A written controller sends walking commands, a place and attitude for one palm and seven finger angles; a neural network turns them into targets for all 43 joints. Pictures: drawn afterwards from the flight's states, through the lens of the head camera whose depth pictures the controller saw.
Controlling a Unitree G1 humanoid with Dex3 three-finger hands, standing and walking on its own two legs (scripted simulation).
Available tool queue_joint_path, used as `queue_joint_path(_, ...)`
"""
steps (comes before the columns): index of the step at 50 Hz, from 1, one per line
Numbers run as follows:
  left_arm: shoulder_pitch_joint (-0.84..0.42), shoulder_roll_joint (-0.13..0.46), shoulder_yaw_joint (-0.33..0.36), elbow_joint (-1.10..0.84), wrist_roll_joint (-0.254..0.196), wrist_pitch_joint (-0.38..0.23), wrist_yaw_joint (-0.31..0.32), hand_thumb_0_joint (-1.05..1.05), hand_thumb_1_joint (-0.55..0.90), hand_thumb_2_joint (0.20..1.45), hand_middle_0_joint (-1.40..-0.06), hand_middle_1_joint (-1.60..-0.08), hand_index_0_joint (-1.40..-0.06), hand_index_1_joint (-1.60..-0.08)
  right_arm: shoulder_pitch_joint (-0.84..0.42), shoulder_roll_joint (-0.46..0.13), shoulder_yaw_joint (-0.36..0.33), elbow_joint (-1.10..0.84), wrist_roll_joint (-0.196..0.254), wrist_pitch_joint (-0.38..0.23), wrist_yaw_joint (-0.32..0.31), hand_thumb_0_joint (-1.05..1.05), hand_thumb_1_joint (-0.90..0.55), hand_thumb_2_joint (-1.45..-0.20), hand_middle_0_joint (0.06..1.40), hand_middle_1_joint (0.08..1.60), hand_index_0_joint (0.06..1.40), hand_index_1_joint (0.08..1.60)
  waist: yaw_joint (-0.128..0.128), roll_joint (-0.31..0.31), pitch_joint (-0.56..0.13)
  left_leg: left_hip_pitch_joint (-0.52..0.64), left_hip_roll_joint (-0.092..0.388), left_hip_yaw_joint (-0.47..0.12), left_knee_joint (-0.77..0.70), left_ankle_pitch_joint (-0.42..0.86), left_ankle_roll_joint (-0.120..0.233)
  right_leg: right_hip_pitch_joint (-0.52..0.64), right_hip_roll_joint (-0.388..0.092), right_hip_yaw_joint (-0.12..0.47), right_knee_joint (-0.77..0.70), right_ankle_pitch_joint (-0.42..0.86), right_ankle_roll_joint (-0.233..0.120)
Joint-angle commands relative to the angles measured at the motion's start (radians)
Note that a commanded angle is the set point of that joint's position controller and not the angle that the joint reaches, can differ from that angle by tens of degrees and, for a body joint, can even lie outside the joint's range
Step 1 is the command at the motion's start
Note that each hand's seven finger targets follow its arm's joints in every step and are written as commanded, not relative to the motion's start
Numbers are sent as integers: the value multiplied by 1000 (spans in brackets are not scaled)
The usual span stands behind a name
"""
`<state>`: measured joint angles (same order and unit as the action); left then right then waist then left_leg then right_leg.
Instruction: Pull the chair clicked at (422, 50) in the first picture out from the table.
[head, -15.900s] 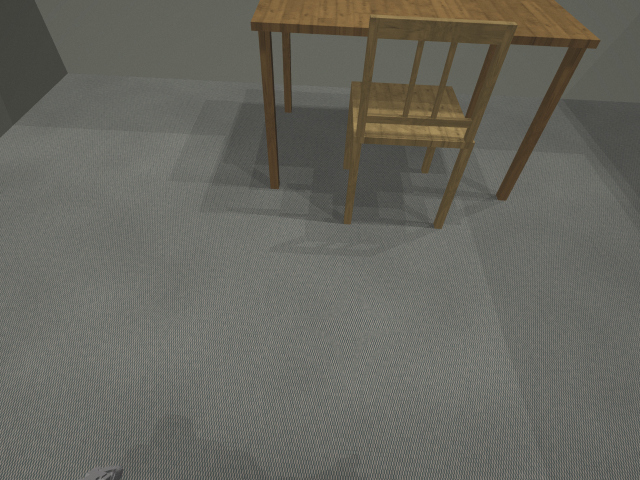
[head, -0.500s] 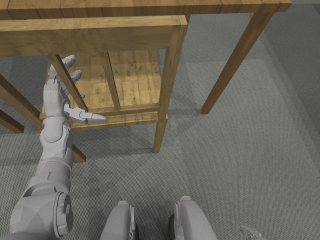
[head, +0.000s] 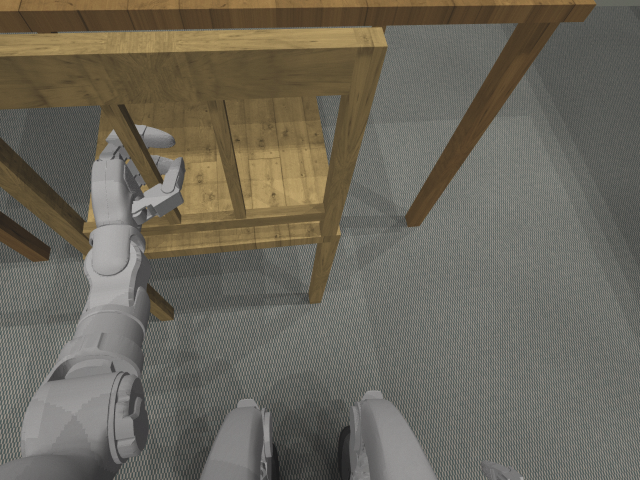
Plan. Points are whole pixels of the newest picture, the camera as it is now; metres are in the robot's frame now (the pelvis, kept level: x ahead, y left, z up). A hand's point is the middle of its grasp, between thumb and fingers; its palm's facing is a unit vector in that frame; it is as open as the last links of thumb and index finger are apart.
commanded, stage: hook a spindle and tug to test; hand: left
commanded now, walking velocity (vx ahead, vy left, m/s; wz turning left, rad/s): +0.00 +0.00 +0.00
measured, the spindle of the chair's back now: (149, 172) +0.49 +0.21 +0.02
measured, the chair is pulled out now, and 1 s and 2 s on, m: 0.00 0.04 0.19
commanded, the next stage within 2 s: step backward, pulling the chair out in 0.64 s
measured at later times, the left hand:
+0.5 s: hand (172, 194) +0.45 +0.17 +0.02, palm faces +0.10 -0.99 -0.01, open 4.8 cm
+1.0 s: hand (172, 212) +0.42 +0.16 +0.04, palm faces +0.11 -0.99 -0.13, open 4.9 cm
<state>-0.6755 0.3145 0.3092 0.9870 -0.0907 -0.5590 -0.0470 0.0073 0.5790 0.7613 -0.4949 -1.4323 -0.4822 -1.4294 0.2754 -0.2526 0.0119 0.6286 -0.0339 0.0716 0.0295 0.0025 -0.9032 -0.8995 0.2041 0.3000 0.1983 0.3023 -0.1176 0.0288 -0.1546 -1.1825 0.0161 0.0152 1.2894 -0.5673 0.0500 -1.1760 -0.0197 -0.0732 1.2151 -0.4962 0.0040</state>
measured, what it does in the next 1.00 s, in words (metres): rises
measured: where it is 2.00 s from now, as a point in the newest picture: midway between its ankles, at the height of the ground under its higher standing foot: outside the picture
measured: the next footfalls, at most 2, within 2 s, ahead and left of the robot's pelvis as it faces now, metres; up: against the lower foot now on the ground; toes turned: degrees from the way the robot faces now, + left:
none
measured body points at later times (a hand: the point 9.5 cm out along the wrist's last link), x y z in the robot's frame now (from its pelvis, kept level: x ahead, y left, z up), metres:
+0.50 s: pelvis +0.02 +0.01 +0.01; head +0.16 +0.02 +0.44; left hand +0.44 +0.23 +0.02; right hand +0.10 -0.25 -0.11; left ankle +0.01 +0.09 -0.62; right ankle +0.04 -0.13 -0.62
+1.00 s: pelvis +0.04 +0.01 +0.09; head +0.14 +0.02 +0.53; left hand +0.41 +0.22 +0.05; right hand +0.13 -0.23 -0.03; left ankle +0.01 +0.09 -0.62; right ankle +0.03 -0.13 -0.62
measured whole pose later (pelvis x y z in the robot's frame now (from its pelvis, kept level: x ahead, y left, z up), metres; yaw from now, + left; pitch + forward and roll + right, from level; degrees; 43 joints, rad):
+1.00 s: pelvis +0.04 +0.01 +0.09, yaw +0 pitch +15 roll -2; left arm -0.41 0.21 0.12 0.84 -0.08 -0.19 0.10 0.03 0.79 0.81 -0.34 -1.18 -0.48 -1.44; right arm 0.26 -0.21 0.04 0.56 0.05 0.14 -0.09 0.00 -0.90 -0.90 0.21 0.30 0.20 0.30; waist -0.09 0.02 -0.05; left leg -0.62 -0.01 0.04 0.74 -0.39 0.06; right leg -0.63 -0.02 -0.05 0.70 -0.32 0.03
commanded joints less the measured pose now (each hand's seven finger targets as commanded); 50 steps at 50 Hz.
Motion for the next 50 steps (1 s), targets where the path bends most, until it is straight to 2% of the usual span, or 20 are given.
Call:
queue_joint_path(1, -367, 131, -7, -197, 9, -69, -10, 0, 900, 900, -500, -1450, -500, -1450, 124, -170, -67, -67, -1, -15, -9, 0, -900, -900, 200, 300, 200, 300, -31, 95, -481, 403, 0, -94, -174, 403, -50, 192, 39, 18, -120, 233, -36)
queue_joint_path(3, -322, 129, -5, -234, 4, -72, -9, 0, 900, 900, -500, -1450, -500, -1450, 119, -167, -69, -78, 0, -13, -6, 0, -900, -900, 200, 300, 200, 300, -16, 97, -522, 423, 1, -90, -173, 445, -53, 219, 40, 19, -116, 264, -37)
queue_joint_path(8, -258, 81, -40, -257, -2, -57, -9, 0, 900, 900, -500, -1450, -500, -1450, 112, -160, -70, -88, 5, -9, 2, 0, -900, -900, 200, 300, 200, 300, -19, 80, -489, 410, 4, -82, -176, 453, -51, 227, 42, 17, -123, 281, -34)
queue_joint_path(10, -210, 115, -13, -268, -3, -52, -5, 0, 900, 900, -500, -1450, -500, -1450, 116, -164, -70, -93, 6, -8, 2, 0, -900, -900, 200, 300, 200, 300, -5, 77, -494, 409, 4, -81, -180, 467, -53, 247, 44, 18, -120, 294, -36)
queue_joint_path(16, -65, 103, -5, -356, -25, -38, -8, 0, 900, 900, -500, -1450, -500, -1450, 110, -156, -73, -112, 13, -11, 8, 0, -900, -900, 200, 300, 200, 300, 23, 63, -515, 422, 8, -69, -188, 555, -55, 311, 45, 20, -123, 369, -34)
queue_joint_path(28, 171, -2, -86, -585, -56, -24, 10, 0, 900, 900, -500, -1450, -500, -1450, 89, -136, -84, -137, 22, -37, 15, 0, -900, -900, 200, 300, 200, 300, 44, 67, -500, 498, 25, -67, -199, 735, -77, 338, 42, 12, -128, 458, -31)
queue_joint_path(31, 198, 21, -74, -620, -51, -28, 20, 0, 900, 900, -500, -1450, -500, -1450, 80, -134, -82, -137, 21, -44, 14, 0, -900, -900, 200, 300, 200, 300, 53, 87, -491, 494, 22, -66, -201, 729, -80, 343, 41, 14, -123, 460, -34)
queue_joint_path(33, 166, -9, -102, -627, -47, -33, 24, 0, 900, 900, -500, -1450, -500, -1450, 73, -130, -83, -131, 19, -50, 10, 0, -900, -900, 200, 300, 200, 300, 36, 62, -473, 480, 22, -66, -191, 709, -76, 328, 39, 14, -119, 455, -30)
queue_joint_path(36, 159, 33, -61, -599, -39, -38, 31, 0, 900, 900, -500, -1450, -500, -1450, 68, -132, -81, -123, 15, -55, 2, 0, -900, -900, 200, 300, 200, 300, 42, 42, -469, 439, 13, -60, -183, 664, -69, 343, 37, 24, -110, 463, -32)
queue_joint_path(37, 90, -12, -112, -589, -33, -39, 28, 0, 900, 900, -500, -1450, -500, -1450, 61, -128, -78, -116, 16, -59, 0, 0, -900, -900, 200, 300, 200, 300, 17, 48, -442, 435, 14, -67, -179, 639, -71, 305, 35, 18, -106, 435, -30)
queue_joint_path(38, -75, 291, -47, -769, 73, 84, 99, 0, 900, 900, -500, -1450, -500, -1450, 96, -127, -80, -187, 64, 13, -35, 0, -900, -900, 200, 300, 200, 300, 61, 112, -697, 724, 11, -32, -377, 542, -40, 730, -37, 112, -306, 528, -50)
queue_joint_path(39, -83, 229, -84, -792, 70, 154, 127, 0, 900, 900, -500, -1450, -500, -1450, 114, -107, -86, -214, 79, 25, -72, 0, -900, -900, 200, 300, 200, 300, 37, 130, -638, 761, -4, -23, -422, 561, -31, 780, -41, 113, -356, 661, -46)
queue_joint_path(40, -19, 200, -96, -738, 72, 215, 144, 0, 900, 900, -500, -1450, -500, -1450, 97, -106, -73, -213, 82, 35, -93, 0, -900, -900, 200, 300, 200, 300, 35, 135, -600, 772, 8, -46, -449, 620, -36, 741, -44, 101, -361, 700, -43)
queue_joint_path(41, 59, 120, -152, -665, 75, 265, 146, 0, 900, 900, -500, -1450, -500, -1450, 73, -96, -62, -205, 88, 44, -109, 0, -900, -900, 200, 300, 200, 300, 30, 137, -507, 795, 31, -76, -497, 651, -46, 689, -43, 68, -364, 645, -35)
queue_joint_path(43, 145, 60, -199, -486, 75, 333, 154, 0, 900, 900, -500, -1450, -500, -1450, 75, -100, -49, -169, 91, 59, -127, 0, -900, -900, 200, 300, 200, 300, 26, 63, -363, 756, 61, -95, -539, 696, -26, 708, -47, 75, -425, 653, -21)
queue_joint_path(44, 126, 62, -206, -440, 77, 350, 156, 0, 900, 900, -500, -1450, -500, -1450, 79, -106, -44, -155, 90, 64, -132, 0, -900, -900, 200, 300, 200, 300, 24, -7, -330, 734, 71, -88, -561, 689, -20, 764, -57, 79, -460, 696, -16)
queue_joint_path(45, 60, 88, -196, -425, 76, 347, 153, 0, 900, 900, -500, -1450, -500, -1450, 56, -116, -44, -149, 92, 62, -137, 0, -900, -900, 200, 300, 200, 300, 23, 9, -283, 709, 83, -114, -630, 613, -31, 771, -70, 78, -496, 610, -19)
queue_joint_path(46, 36, 100, -185, -372, 80, 343, 159, 0, 900, 900, -500, -1450, -500, -1450, 63, -121, -44, -133, 90, 58, -143, 0, -900, -900, 200, 300, 200, 300, 31, 21, -267, 738, 95, -113, -644, 654, -25, 795, -70, 81, -509, 636, -17)
queue_joint_path(48, -7, 86, -198, -295, 85, 333, 160, 0, 900, 900, -500, -1450, -500, -1450, 89, -122, -45, -109, 84, 52, -148, 0, -900, -900, 200, 300, 200, 300, 28, 46, -284, 847, 116, -105, -645, 866, -25, 807, -75, 85, -533, 748, -9)
queue_joint_path(50, -34, 100, -194, -252, 92, 320, 155, 0, 900, 900, -500, -1450, -500, -1450, 93, -124, -52, -96, 78, 49, -148, 0, -900, -900, 200, 300, 200, 300, 33, 124, -282, 933, 136, -118, -662, 1028, -31, 792, -69, 86, -554, 705, -7)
